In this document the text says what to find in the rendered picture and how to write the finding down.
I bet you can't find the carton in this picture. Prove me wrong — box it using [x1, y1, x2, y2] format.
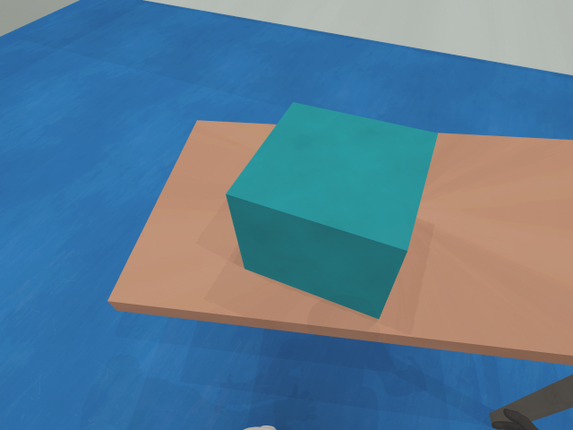
[226, 102, 438, 319]

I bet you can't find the table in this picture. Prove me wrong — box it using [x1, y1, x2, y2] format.
[107, 120, 573, 430]

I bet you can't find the robot right hand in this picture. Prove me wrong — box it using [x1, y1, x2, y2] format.
[492, 408, 539, 430]

